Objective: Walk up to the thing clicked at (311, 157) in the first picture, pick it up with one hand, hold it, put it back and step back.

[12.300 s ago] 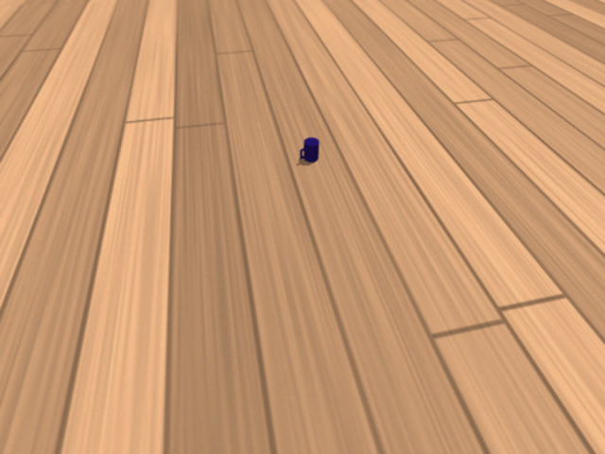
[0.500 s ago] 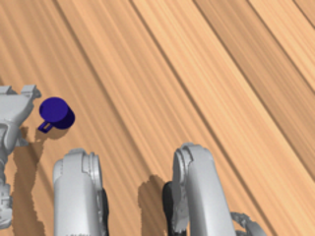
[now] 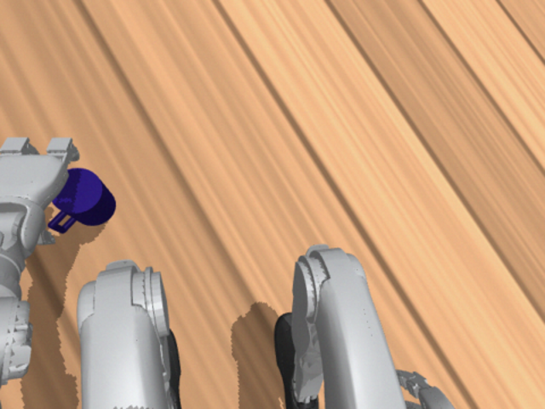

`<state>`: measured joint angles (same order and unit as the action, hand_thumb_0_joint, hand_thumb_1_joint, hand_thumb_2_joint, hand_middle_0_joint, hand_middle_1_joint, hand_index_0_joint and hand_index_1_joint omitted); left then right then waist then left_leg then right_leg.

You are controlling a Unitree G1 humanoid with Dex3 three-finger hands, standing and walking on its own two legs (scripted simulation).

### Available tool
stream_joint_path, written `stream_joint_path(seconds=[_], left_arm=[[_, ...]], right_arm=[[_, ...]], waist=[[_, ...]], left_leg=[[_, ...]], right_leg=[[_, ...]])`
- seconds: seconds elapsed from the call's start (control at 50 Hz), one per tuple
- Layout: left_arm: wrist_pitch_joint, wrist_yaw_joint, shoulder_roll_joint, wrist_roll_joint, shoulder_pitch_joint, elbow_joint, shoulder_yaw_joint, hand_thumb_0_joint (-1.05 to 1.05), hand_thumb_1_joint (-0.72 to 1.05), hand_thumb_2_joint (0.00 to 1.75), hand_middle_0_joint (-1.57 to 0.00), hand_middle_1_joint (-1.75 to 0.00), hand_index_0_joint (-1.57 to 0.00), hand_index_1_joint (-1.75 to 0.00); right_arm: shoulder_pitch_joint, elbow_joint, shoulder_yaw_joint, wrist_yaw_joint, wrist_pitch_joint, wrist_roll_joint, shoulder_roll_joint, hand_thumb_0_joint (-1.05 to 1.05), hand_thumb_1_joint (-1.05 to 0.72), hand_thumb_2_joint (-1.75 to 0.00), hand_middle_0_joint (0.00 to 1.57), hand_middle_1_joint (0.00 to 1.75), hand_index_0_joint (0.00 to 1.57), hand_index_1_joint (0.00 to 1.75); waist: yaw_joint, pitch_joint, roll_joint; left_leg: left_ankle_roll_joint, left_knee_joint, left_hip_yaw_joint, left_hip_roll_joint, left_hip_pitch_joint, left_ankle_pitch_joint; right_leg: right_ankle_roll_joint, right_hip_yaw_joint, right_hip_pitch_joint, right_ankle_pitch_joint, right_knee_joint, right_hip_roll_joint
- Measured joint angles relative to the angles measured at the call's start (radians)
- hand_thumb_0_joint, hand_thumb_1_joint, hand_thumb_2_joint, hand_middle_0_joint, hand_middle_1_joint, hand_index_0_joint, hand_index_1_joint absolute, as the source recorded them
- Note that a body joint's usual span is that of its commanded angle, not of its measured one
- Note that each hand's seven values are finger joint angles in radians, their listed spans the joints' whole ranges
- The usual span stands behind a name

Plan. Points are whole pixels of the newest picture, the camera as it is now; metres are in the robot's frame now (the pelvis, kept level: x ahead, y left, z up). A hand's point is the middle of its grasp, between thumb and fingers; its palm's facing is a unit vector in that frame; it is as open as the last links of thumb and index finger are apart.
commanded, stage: approach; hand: left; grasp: from above
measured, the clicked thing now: (79, 205) +0.44 +0.30 -0.28
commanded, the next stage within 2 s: rest palm in 0.58 s
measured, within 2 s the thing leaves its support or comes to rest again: neither
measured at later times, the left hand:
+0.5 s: hand (57, 196) +0.43 +0.30 -0.17, palm faces -0.56 -0.09 -0.82, open 14.0 cm
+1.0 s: hand (71, 191) +0.45 +0.29 -0.20, palm faces -0.47 -0.08 -0.88, open 14.1 cm
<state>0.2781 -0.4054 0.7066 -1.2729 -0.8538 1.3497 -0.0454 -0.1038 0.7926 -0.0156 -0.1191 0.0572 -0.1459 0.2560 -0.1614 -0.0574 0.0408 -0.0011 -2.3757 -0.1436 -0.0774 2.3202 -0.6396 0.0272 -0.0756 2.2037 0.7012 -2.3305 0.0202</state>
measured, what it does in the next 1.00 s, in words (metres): stands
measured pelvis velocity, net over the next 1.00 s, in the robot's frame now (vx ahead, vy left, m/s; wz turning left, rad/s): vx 0.00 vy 0.00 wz -0.03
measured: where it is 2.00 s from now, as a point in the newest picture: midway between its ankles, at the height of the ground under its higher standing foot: (233, 394)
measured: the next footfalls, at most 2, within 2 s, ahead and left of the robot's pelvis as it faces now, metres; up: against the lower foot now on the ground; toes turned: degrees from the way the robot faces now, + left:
none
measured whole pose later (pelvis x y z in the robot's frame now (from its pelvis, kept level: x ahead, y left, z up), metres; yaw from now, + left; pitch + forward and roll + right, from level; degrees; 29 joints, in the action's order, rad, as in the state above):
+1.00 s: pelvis +0.00 +0.00 -0.02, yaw -1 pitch +31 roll -8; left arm 0.19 -0.46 0.75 -1.27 -0.99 1.58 -0.09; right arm -0.05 0.76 -0.10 -0.14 0.10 -0.19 0.27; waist -0.25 0.00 0.04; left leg -0.01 -2.45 -0.18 -0.07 2.36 -0.64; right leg 0.03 -0.10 2.24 0.69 -2.39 0.03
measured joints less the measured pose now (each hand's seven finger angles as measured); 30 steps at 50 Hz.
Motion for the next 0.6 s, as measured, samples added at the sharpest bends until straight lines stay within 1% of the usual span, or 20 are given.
stream_joint_path(seconds=[0.06, 0.1, 0.16, 0.2, 0.24, 0.28, 0.36, 0.42, 0.48, 0.52, 0.54, 0.6], left_arm=[[-0.019, -0.021, -0.016, -0.013, -0.048, 0.034, 0.02, 0.0, -0.51, 0.98, -0.08, -1.04, -0.09, -1.02], [-0.041, -0.034, -0.026, -0.021, -0.076, 0.049, 0.02, 0.0, -0.52, 0.99, -0.08, -1.04, -0.09, -1.02], [-0.08, -0.051, -0.037, -0.026, -0.108, 0.063, -0.007, 0.0, -0.53, 0.99, -0.08, -1.04, -0.09, -1.03], [-0.11, -0.049, -0.04, -0.022, -0.125, 0.068, -0.023, 0.0, -0.53, 1.0, -0.08, -1.03, -0.09, -1.02], [-0.139, -0.036, -0.038, -0.013, -0.14, 0.078, -0.033, 0.0, -0.53, 1.0, -0.08, -1.03, -0.09, -1.02], [-0.162, -0.016, -0.033, 0.005, -0.147, 0.085, -0.038, 0.0, -0.53, 1.0, -0.08, -1.02, -0.09, -1.02], [-0.175, 0.049, -0.011, 0.05, -0.135, 0.093, -0.034, 0.0, -0.53, 1.0, -0.08, -1.02, -0.09, -1.02], [-0.145, 0.102, 0.014, 0.08, -0.104, 0.092, -0.036, 0.0, -0.52, 0.99, -0.08, -1.03, -0.09, -1.02], [-0.085, 0.13, 0.037, 0.092, -0.06, 0.087, -0.04, 0.0, -0.51, 0.98, -0.08, -1.04, -0.1, -1.02], [-0.036, 0.126, 0.045, 0.086, -0.027, 0.072, -0.034, 0.0, -0.5, 0.97, -0.08, -1.04, -0.1, -1.02], [-0.011, 0.116, 0.045, 0.079, -0.011, 0.061, -0.033, 0.0, -0.5, 0.97, -0.08, -1.05, -0.1, -1.02], [0.051, 0.06, 0.034, 0.044, 0.039, 0.011, -0.032, 0.0, -0.49, 0.96, -0.08, -1.05, -0.11, -1.03]], right_arm=[[0.001, 0.001, -0.011, 0.001, 0.006, -0.004, -0.001, 0.01, -0.91, -0.9, 0.2, 0.3, 0.21, 0.3], [0.0, -0.002, -0.018, 0.001, 0.01, -0.006, -0.002, 0.01, -0.91, -0.9, 0.2, 0.3, 0.21, 0.3], [-0.005, -0.014, -0.025, 0.001, 0.011, -0.008, 0.0, 0.01, -0.91, -0.9, 0.2, 0.3, 0.21, 0.3], [-0.014, -0.021, -0.028, 0.001, 0.009, -0.004, 0.003, 0.01, -0.92, -0.9, 0.2, 0.3, 0.2, 0.3], [-0.023, -0.026, -0.03, 0.001, 0.004, 0.001, 0.005, 0.01, -0.92, -0.9, 0.2, 0.3, 0.2, 0.3], [-0.032, -0.028, -0.034, 0.0, -0.003, 0.007, 0.008, 0.01, -0.92, -0.9, 0.2, 0.3, 0.2, 0.3], [-0.049, -0.031, -0.04, -0.001, -0.019, 0.024, 0.01, 0.01, -0.92, -0.9, 0.2, 0.3, 0.2, 0.3], [-0.058, -0.037, -0.047, -0.004, -0.026, 0.027, 0.01, 0.01, -0.92, -0.9, 0.2, 0.3, 0.2, 0.3], [-0.064, -0.043, -0.056, -0.009, -0.027, 0.02, 0.014, 0.01, -0.91, -0.9, 0.2, 0.3, 0.2, 0.3], [-0.065, -0.04, -0.058, -0.011, -0.026, 0.014, 0.017, 0.01, -0.91, -0.9, 0.2, 0.3, 0.21, 0.3], [-0.063, -0.037, -0.056, -0.012, -0.024, 0.01, 0.018, 0.01, -0.91, -0.89, 0.2, 0.3, 0.21, 0.3], [-0.052, -0.023, -0.047, -0.012, -0.022, -0.003, 0.021, 0.01, -0.91, -0.89, 0.2, 0.3, 0.21, 0.3]], waist=[[-0.022, 0.0, 0.002], [-0.039, 0.001, 0.0], [-0.064, 0.003, -0.011], [-0.077, 0.002, -0.021], [-0.085, 0.001, -0.032], [-0.089, 0.002, -0.043], [-0.086, 0.013, -0.058], [-0.079, 0.032, -0.055], [-0.067, 0.046, -0.041], [-0.054, 0.051, -0.028], [-0.046, 0.054, -0.022], [-0.026, 0.058, -0.003]], left_leg=[[-0.002, -0.002, -0.001, 0.001, 0.005, 0.0], [-0.003, -0.004, -0.003, -0.001, 0.007, -0.001], [-0.003, -0.004, -0.006, -0.004, 0.009, -0.003], [-0.002, 0.0, -0.005, -0.007, 0.009, -0.005], [-0.002, 0.006, -0.004, -0.012, 0.005, -0.007], [-0.002, 0.012, -0.003, -0.015, -0.001, -0.01], [-0.001, 0.024, -0.003, -0.019, -0.018, -0.013], [-0.001, 0.026, -0.006, -0.019, -0.03, -0.011], [-0.005, 0.018, -0.013, -0.014, -0.029, -0.007], [-0.009, 0.007, -0.02, -0.009, -0.022, -0.003], [-0.012, 0.0, -0.023, -0.007, -0.018, -0.002], [-0.013, -0.021, -0.027, 0.001, -0.004, 0.001]], right_leg=[[-0.001, 0.0, 0.006, 0.0, -0.003, 0.0], [-0.002, -0.002, 0.009, -0.001, -0.004, 0.002], [-0.002, -0.005, 0.013, -0.004, -0.001, 0.006], [-0.002, -0.004, 0.016, -0.005, 0.004, 0.008], [-0.002, -0.003, 0.016, -0.007, 0.01, 0.012], [-0.002, -0.003, 0.013, -0.008, 0.017, 0.014], [-0.003, -0.004, -0.001, -0.009, 0.029, 0.018], [-0.004, -0.006, -0.012, -0.011, 0.032, 0.018], [-0.007, -0.012, -0.015, -0.014, 0.025, 0.016], [-0.008, -0.017, -0.012, -0.014, 0.015, 0.014], [-0.009, -0.019, -0.01, -0.014, 0.009, 0.012], [-0.007, -0.021, -0.003, -0.011, -0.011, 0.008]])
